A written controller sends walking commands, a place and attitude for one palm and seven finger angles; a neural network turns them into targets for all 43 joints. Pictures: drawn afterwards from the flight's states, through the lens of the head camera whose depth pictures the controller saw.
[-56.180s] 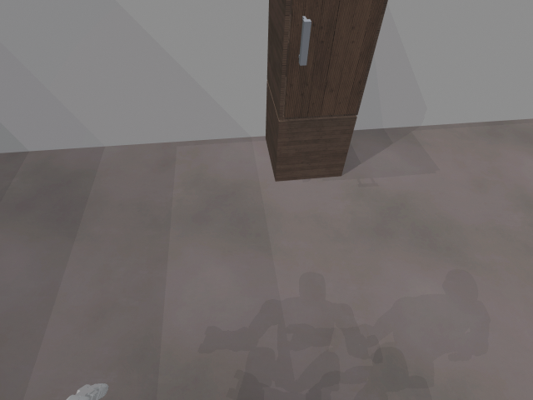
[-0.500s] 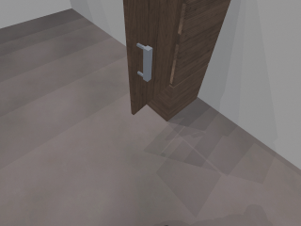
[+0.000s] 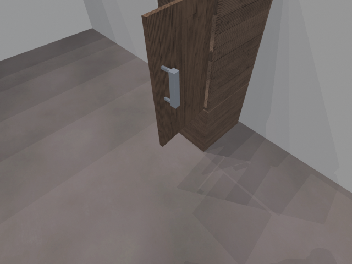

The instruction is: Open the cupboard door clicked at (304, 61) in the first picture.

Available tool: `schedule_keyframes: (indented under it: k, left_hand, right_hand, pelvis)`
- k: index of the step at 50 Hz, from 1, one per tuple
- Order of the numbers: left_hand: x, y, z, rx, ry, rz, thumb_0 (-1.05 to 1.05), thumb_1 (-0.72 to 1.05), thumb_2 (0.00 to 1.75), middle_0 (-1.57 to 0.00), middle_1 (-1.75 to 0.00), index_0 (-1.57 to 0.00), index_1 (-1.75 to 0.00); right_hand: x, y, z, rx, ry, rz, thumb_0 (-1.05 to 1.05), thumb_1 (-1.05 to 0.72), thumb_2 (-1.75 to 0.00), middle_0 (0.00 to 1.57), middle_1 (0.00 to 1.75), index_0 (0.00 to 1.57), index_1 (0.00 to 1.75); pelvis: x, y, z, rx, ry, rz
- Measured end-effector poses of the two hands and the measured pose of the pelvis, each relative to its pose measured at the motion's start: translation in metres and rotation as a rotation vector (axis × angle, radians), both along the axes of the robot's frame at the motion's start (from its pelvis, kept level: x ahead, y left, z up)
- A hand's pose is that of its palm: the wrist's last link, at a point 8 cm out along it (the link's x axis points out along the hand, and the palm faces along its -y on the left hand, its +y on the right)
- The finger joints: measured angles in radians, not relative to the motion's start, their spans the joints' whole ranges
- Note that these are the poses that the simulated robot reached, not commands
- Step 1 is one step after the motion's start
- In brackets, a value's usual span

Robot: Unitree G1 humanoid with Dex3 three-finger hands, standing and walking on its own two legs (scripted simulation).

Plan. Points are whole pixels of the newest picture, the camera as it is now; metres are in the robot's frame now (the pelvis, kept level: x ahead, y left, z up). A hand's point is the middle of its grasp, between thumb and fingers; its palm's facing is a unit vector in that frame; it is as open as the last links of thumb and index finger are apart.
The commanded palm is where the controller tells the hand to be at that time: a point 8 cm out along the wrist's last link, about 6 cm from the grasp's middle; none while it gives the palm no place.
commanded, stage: let the arm hang, fingers relaxed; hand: left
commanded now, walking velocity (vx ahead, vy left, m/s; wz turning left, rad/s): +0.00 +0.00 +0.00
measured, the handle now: (169, 87) +0.68 +0.06 -0.01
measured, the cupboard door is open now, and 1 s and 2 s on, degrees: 97 97 97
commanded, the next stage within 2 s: look to check the result in 0.16 s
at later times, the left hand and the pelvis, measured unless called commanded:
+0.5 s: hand out of the picture +0.12 +0.24 -0.15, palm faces -0.01 -0.94 -0.35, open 7.4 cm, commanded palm none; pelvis +0.04 -0.01 +0.00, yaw +0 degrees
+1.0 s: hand out of the picture +0.14 +0.22 -0.15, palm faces -0.03 -0.94 -0.34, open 7.4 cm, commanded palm none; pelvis +0.04 -0.02 +0.00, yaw +0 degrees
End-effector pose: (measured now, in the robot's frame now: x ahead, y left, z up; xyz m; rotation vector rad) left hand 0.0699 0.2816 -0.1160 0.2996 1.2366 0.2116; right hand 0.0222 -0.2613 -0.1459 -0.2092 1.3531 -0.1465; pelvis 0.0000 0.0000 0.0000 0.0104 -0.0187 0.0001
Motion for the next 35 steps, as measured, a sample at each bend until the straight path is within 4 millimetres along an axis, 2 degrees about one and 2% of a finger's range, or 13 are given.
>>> schedule_keyframes:
  k: [8, 17, 25, 35]
  left_hand:
    - [0.025, -0.01, -0.003, -0.028, -0.012, -0.015, 0.0, 0.9, 0.9, -0.2, -0.3, -0.2, -0.3]
    - [0.038, -0.008, -0.001, -0.014, -0.01, -0.015, 0.0, 0.9, 0.89, -0.2, -0.3, -0.2, -0.3]
    - [0.043, -0.003, 0.004, 0.013, 0.006, -0.007, 0.0, 0.9, 0.89, -0.2, -0.3, -0.2, -0.3]
    - [0.053, -0.003, 0.007, 0.027, -0.001, -0.011, 0.0, 0.9, 0.9, -0.2, -0.3, -0.2, -0.3]
  right_hand:
    - [0.036, -0.013, 0.009, -0.042, -0.039, 0.015, 0.0, -0.9, -0.89, 0.21, 0.3, 0.2, 0.3]
    - [0.067, -0.023, 0.014, -0.059, -0.068, 0.035, 0.0, -0.9, -0.89, 0.21, 0.3, 0.2, 0.3]
    - [0.078, -0.027, 0.013, -0.059, -0.062, 0.044, 0.0, -0.9, -0.89, 0.21, 0.3, 0.2, 0.3]
    - [0.08, -0.032, 0.011, -0.059, -0.05, 0.04, 0.0, -0.9, -0.89, 0.21, 0.3, 0.2, 0.3]
  pelvis:
    - [0.015, -0.001, 0.002, 0.0, 0.002, 0.001]
    - [0.028, -0.005, 0.004, -0.004, 0.007, 0.004]
    - [0.038, -0.009, 0.004, -0.008, 0.014, 0.005]
    - [0.044, -0.013, 0.004, -0.008, 0.013, 0.003]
